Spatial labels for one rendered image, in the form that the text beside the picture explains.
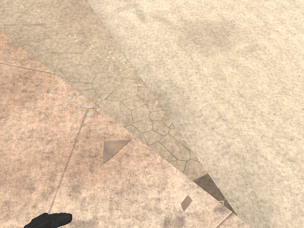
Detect robot left hand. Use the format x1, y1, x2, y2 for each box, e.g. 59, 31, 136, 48
24, 213, 72, 228

